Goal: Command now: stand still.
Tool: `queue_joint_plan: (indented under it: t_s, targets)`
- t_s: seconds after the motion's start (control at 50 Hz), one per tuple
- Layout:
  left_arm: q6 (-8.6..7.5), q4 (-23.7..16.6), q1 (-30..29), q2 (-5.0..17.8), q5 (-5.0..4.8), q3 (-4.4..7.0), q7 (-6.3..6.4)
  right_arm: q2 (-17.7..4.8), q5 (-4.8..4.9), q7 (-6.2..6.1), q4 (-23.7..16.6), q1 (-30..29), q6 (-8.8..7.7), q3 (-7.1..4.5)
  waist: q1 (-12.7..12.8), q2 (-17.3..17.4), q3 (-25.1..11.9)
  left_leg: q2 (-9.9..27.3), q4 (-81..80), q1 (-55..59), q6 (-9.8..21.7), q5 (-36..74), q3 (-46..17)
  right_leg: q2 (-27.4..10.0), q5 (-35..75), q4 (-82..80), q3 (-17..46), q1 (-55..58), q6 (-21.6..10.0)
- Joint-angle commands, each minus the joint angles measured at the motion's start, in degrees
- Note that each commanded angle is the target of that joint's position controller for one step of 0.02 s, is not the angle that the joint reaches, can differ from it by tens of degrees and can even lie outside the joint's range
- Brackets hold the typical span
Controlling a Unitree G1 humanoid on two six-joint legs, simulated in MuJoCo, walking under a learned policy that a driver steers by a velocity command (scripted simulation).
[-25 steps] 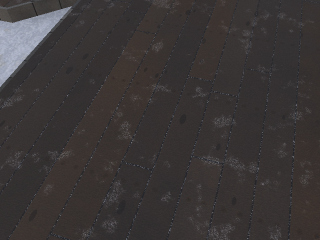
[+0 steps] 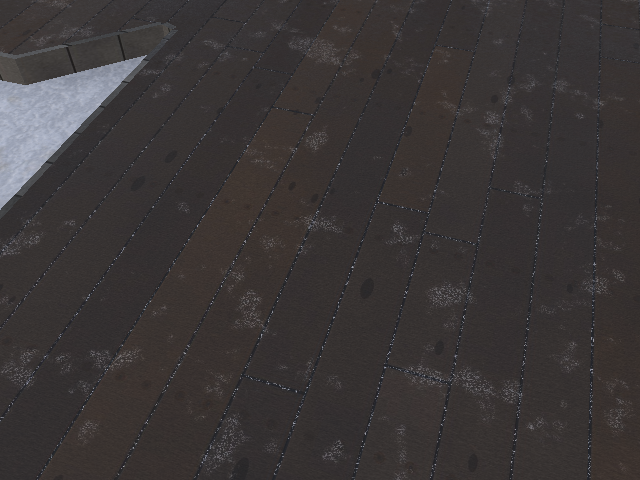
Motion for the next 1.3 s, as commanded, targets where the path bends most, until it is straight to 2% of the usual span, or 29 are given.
queue_joint_plan:
  t_s: [0.02, 0.34, 0.36, 0.4, 0.44, 0.5, 0.52, 0.54, 0.56, 0.6, 0.62, 0.64, 0.66, 0.68, 0.72, 0.74, 0.78, 0.86, 0.96, 1.0, 1.04, 1.06, 1.08, 1.1, 1.12, 1.14, 1.16, 1.2, 1.3]
  targets:
    - [-0.2, -1.2, -0.9, 5.9, -0.14, 1.29, 0.51, -6.6, 0.05, -0.24, -1.6, 1.6, -0.57, -1.63, 0.0, 0.0, -3.2, 1.9, -5.1, -1.9, 1.5, 17.4, -1.6, -2.6, 15.2, -3.3, 2.6, 5.4, -1.9]
    - [0.82, 5.9, -1.4, 5.6, -0.26, 1.51, 1.57, -5.6, 0.05, -0.67, 5.7, 2.2, -0.65, -1.1, 0.3, 0.1, -0.8, 0.9, -8.1, -2.1, 1.1, 12.5, 0.1, -2.2, 10.9, -5.6, 2.4, 6.0, -1.4]
    - [0.9, 6.8, -0.4, 5.0, -0.28, 1.38, 1.59, -5.1, 0.11, -0.7, 6.8, 3.6, -0.58, -1.0, 0.2, 0.2, -1.9, 0.3, -8.7, -1.6, 1.4, 6.5, 0.6, -1.4, 4.5, -5.7, 1.7, 6.3, -1.5]
    - [1.02, 7.4, 0.2, 6.1, -0.95, 1.84, 1.74, -6.5, 0.66, -0.91, 7.2, 3.8, -0.41, -1.44, 0.1, 0.9, 1.3, -0.1, -9.0, -4.9, 3.5, -12.2, 0.1, 0.3, -15.9, -4.5, 0.6, 2.3, -2.5]
    - [-0.08, 6.8, -0.4, 6.0, -1.17, 1.84, 1.68, -7.0, 1.15, -1.07, 6.8, 4.4, -1.15, -1.56, -0.4, 1.3, 5.8, 2.0, -10.8, -7.8, 5.8, -22.4, -3.4, -0.3, -24.0, -4.0, 1.9, -3.2, -3.7]
    - [-3.06, 5.6, -2.2, 3.7, -1.57, 1.55, 0.65, -9.3, 1.96, -0.55, 8.5, 9.2, -3.18, -2.4, -2.0, 7.4, 7.1, 10.0, -16.9, -2.6, 10.7, -25.7, -15.5, 0.8, -14.5, 4.9, -1.2, -9.7, -2.9]
    - [-3.89, 5.2, -2.5, 2.8, -1.84, 1.42, 0.17, -10.5, 2.04, -0.31, 8.7, 9.3, -3.56, -2.79, -1.7, 10.2, 7.5, 13.6, -19.7, -1.4, 12.7, -25.3, -20.9, 1.1, -9.9, 8.3, -2.5, -10.9, -3.1]
    - [-4.52, 5.1, -2.1, 2.8, -1.98, 1.38, -0.25, -10.4, 2.07, -0.09, 8.4, 8.3, -3.82, -2.78, -1.0, 10.3, 8.2, 15.3, -20.4, -2.9, 13.6, -22.9, -23.0, 0.1, -8.9, 8.6, -1.7, -9.8, -4.0]
    - [-4.99, 5.7, 0.2, 2.6, -2.25, 1.36, -0.59, -10.0, 2.1, 0.14, 7.8, 6.2, -3.99, -2.58, 0.8, 10.1, 8.3, 14.8, -19.0, -4.7, 12.9, -19.2, -21.4, -0.1, -8.9, 5.1, -1.6, -6.1, -5.0]
    - [-5.38, 9.9, 11.2, 4.9, -2.2, 2.35, -0.74, -8.3, 2.19, 0.51, 5.1, -0.6, -4.06, -2.01, 6.0, 5.5, 6.0, 7.7, -9.7, -12.5, 8.1, -6.4, -10.3, -1.0, -5.9, -4.7, 1.8, 9.9, -6.2]
    - [-5.52, 12.2, 18.7, 10.2, -2.16, 3.99, -0.74, -5.2, 2.06, 0.48, 2.9, -3.2, -4.83, -1.24, 8.0, -7.5, 3.9, -0.5, 8.1, -21.4, 3.5, 2.1, 1.2, -8.4, -9.6, -12.1, 17.2, 19.4, -10.4]
    - [-5.78, 13.0, 25.1, 14.2, -1.53, 4.77, -1.34, -4.7, 1.94, 0.27, 1.5, -3.3, -5.94, -1.16, 9.5, -17.7, 0.4, -3.9, 25.6, -31.4, 1.4, -7.9, 2.3, -19.8, -5.7, -19.8, 38.5, 27.9, -16.9]
    - [-6.33, 12.1, 21.6, 9.6, -0.53, 3.12, -1.47, -6.6, 2.79, 0.62, 1.7, -2.8, -6.58, -1.72, 6.4, -10.3, 1.4, -1.2, 35.4, -36.5, 2.6, -10.5, -2.6, -21.7, -2.6, -19.1, 39.2, 27.7, -17.0]
    - [-6.67, 10.7, 18.3, 7.3, -0.49, 2.41, -1.57, -6.0, 3.28, 1.21, 2.4, -1.6, -6.92, -1.58, 4.5, -6.8, 2.5, 1.1, 38.7, -38.2, 4.1, -6.3, -3.3, -20.2, 0.3, -18.4, 33.3, 26.5, -15.4]
    - [-6.44, 9.3, 15.3, 5.4, -0.7, 1.36, -1.75, -6.2, 2.6, 1.67, 2.5, -3.0, -7.08, -2.05, 2.9, -3.3, 3.7, 5.0, 35.6, -39.0, 5.1, 2.2, -1.3, -17.0, 8.1, -19.8, 22.6, 23.9, -12.4]
    - [-5.94, 9.3, 15.6, 4.0, -0.55, 0.78, -1.59, -6.2, 2.21, 1.95, 2.3, -3.9, -6.87, -2.36, 2.6, -4.1, 3.4, 5.9, 32.9, -36.6, 4.7, 4.6, -0.1, -14.9, 12.1, -20.7, 18.0, 22.1, -11.1]
    - [-5.03, 9.3, 17.3, 4.2, -0.36, 0.46, -0.77, -4.4, 1.88, 2.55, 1.7, -5.4, -6.16, -2.06, 2.6, -5.0, 3.1, 5.9, 27.3, -34.2, 3.1, 7.9, 2.2, -12.9, 16.5, -22.3, 12.9, 20.0, -10.7]
    - [-4.4, 8.0, 17.3, 7.8, -0.1, 0.84, 0.77, -1.8, 1.79, 2.95, -2.3, -15.8, -5.66, -0.51, 3.9, -4.9, 5.8, 3.4, 8.6, -26.6, 0.9, 17.3, 5.3, -10.7, 15.7, -25.9, 6.8, 11.1, -10.4]
    - [-4.48, 8.9, 19.7, 8.7, -1.52, 1.77, 0.92, -5.1, 2.3, 3.95, -4.5, -20.2, -5.48, -0.79, 2.7, -5.6, 7.1, 2.3, -0.6, -21.7, 3.5, 20.9, 4.1, -14.4, 18.8, -25.7, 5.3, 15.6, -9.4]
    - [-3.99, 8.3, 18.5, 9.8, -1.19, 2.33, 0.86, -7.5, 2.1, 4.09, -3.8, -16.2, -5.68, -1.87, -0.6, -6.3, 3.0, 0.3, -1.1, -15.1, 5.5, 18.2, 5.1, -15.0, 35.2, -18.9, 3.8, 19.3, -7.9]
    - [-3.0, 7.4, 17.3, 9.2, -0.38, 2.13, 0.78, -11.3, 2.29, 3.53, 0.9, -0.3, -5.29, -4.22, -8.5, -6.3, -7.0, -2.0, -0.4, 5.8, 8.3, 15.7, 6.4, -11.3, 46.8, 0.9, 0.6, 14.8, -5.3]
    - [-2.87, 5.9, 18.5, 6.6, 0.79, 1.11, 0.69, -15.5, 1.63, 2.92, 3.0, 9.5, -4.96, -5.26, -10.7, 1.6, -14.9, 9.6, -0.2, 23.0, 11.8, 10.7, -7.9, -7.5, 27.7, 20.2, -1.3, 1.2, -3.8]
    - [-4.14, 6.0, 26.0, -2.4, -0.26, -1.09, 0.02, -17.6, 0.89, 3.72, 4.3, 11.7, -5.03, -5.15, -5.6, 18.0, -23.7, 22.0, -12.1, 35.9, 20.7, -7.0, -38.2, 3.6, -15.3, 39.2, 2.5, -16.5, -1.2]
    - [-5.74, 5.6, 20.6, 4.1, -1.88, 0.37, -0.33, -12.0, 1.26, 3.95, 3.9, 8.6, -5.41, -3.59, -6.8, 11.6, -17.5, 20.1, -18.1, 30.4, 17.9, -12.4, -41.3, 0.9, -16.7, 46.0, 8.5, -22.4, -2.8]
    - [-6.67, 3.2, 14.4, 7.5, -3.16, 1.36, -0.45, -9.9, 1.41, 3.9, 3.0, 2.7, -5.88, -2.87, -5.4, 8.6, -8.5, 18.8, -18.8, 21.7, 15.4, -8.4, -32.3, -2.0, -11.3, 46.5, 6.7, -25.9, -4.0]
    - [-7.0, 2.6, 11.8, 7.7, -2.86, 1.45, 0.03, -9.0, 1.04, 4.06, 2.1, -2.3, -6.3, -2.42, -3.4, 2.9, -5.1, 16.9, -20.0, 12.9, 14.5, 0.3, -25.0, -5.1, -5.4, 43.9, 5.7, -23.0, -4.2]
    - [-6.72, 2.6, 11.1, 7.2, -1.93, 1.94, 0.45, -7.7, 0.36, 4.31, 1.9, -4.9, -6.64, -2.09, -1.5, 1.7, -3.2, 14.8, -21.1, 6.3, 13.8, 7.0, -19.0, -7.1, -2.0, 40.8, 5.2, -20.0, -4.0]
    - [-5.2, 2.9, 13.6, 5.0, -1.58, 2.06, 0.56, -5.8, -0.12, 4.54, 2.7, -5.7, -6.94, -1.51, 1.3, 3.9, -3.0, 12.0, -23.7, 0.6, 13.6, 10.5, -12.9, -9.0, 0.1, 36.8, 5.5, -14.7, -3.7]
    - [-3.86, -0.9, 4.2, 5.4, -0.56, 2.7, 0.86, -9.1, 0.11, 2.68, 5.4, 0.3, -6.82, -1.98, 0.2, 1.9, 1.8, 11.9, -27.9, -0.3, 15.1, 13.5, -8.1, -10.2, 9.4, 23.7, 4.2, -23.7, -0.8]
Keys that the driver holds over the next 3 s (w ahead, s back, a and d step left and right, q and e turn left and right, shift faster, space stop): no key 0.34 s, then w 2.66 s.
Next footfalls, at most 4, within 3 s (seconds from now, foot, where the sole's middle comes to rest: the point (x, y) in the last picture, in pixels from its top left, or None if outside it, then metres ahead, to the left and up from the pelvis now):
1.04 left None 0.43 0.12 -0.77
1.62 right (386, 379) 0.75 -0.12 -0.77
2.16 left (288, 271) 1.06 0.12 -0.77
2.70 right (372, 189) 1.37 -0.12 -0.77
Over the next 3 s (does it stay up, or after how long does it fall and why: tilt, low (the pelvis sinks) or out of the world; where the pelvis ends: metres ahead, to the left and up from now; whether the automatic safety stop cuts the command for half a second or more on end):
stays up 1.35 -0.03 0.02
